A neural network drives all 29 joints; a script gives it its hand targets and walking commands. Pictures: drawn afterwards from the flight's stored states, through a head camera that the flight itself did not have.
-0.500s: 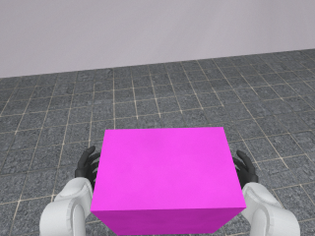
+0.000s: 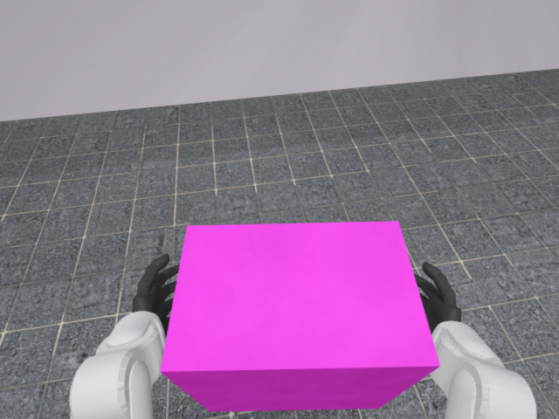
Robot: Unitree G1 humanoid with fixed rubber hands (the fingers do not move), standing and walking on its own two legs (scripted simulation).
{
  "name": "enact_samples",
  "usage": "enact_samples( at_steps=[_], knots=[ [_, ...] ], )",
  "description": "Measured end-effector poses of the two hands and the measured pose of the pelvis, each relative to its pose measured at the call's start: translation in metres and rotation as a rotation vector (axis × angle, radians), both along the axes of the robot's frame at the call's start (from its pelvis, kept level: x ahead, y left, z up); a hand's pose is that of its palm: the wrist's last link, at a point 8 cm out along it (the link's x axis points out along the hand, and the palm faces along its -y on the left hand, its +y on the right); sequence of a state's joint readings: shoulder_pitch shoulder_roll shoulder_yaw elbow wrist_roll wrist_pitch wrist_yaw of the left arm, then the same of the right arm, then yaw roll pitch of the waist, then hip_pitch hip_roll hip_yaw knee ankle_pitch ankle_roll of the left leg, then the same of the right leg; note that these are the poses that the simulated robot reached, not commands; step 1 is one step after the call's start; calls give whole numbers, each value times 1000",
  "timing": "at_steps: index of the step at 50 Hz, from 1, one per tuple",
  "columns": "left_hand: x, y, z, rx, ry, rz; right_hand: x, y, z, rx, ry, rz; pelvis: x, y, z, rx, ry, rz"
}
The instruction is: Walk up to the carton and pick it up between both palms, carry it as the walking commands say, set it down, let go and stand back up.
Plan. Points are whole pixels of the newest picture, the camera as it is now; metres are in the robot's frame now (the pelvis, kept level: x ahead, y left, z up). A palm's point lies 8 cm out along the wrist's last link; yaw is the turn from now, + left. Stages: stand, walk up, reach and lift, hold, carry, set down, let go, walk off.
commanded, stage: carry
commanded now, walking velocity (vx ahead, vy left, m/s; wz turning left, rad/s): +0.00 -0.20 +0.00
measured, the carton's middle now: (293, 327) +0.24 -0.01 +0.02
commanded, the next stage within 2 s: none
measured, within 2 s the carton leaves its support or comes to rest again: neither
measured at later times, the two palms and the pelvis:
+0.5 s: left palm (285, 353) +0.19 +0.00 +0.08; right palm out of the picture +0.18 -0.34 +0.07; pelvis -0.04 -0.16 +0.00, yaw +0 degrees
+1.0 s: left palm (432, 395) +0.15 -0.15 +0.08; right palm out of the picture +0.14 -0.50 +0.07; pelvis -0.08 -0.31 +0.00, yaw +0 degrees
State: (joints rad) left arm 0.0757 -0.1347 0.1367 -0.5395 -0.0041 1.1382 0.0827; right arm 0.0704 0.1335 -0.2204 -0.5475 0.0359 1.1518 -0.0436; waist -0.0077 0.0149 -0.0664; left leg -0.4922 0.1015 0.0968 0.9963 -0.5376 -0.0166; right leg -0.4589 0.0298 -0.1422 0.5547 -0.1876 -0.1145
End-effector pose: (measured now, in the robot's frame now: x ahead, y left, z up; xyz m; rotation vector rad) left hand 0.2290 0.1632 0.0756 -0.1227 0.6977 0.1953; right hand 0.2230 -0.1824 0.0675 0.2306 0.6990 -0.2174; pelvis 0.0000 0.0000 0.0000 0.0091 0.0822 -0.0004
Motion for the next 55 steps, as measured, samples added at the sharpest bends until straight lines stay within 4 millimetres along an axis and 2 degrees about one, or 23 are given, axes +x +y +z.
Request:
enact_samples(
  at_steps=[7,11,16,19,23,32,36,42,48,55],
  knots=[
    [-21,-27,-10,-60,12,33,-14,-27,5,-56,13,29,-14,-37,3,-3,13,-5],
    [-29,-50,-3,-63,14,35,-25,-50,11,-53,15,24,-19,-60,9,-18,12,0],
    [-28,-89,8,-36,-41,20,-26,-89,15,-41,-39,22,-23,-97,4,-28,8,-6],
    [-28,-119,7,-21,-40,13,-28,-119,9,-26,-40,15,-27,-124,0,-42,0,-6],
    [-35,-151,2,3,-6,-11,-38,-151,3,-4,-7,-6,-37,-149,1,-13,4,2],
    [-60,-188,-10,-39,-4,13,-59,-188,0,-38,-3,12,-56,-194,-4,-25,7,-2],
    [-72,-208,-9,-63,12,32,-67,-208,5,-51,12,22,-62,-216,2,-8,0,-11],
    [-74,-251,1,-33,-17,24,-72,-251,6,-32,-16,22,-67,-258,1,-19,-3,-14],
    [-78,-303,-1,-10,2,0,-78,-303,2,-13,2,2,-77,-303,1,-8,10,-4],
    [-90,-337,-1,-25,-16,6,-89,-337,6,-28,-15,6,-89,-340,0,-12,16,-4]
  ],
)
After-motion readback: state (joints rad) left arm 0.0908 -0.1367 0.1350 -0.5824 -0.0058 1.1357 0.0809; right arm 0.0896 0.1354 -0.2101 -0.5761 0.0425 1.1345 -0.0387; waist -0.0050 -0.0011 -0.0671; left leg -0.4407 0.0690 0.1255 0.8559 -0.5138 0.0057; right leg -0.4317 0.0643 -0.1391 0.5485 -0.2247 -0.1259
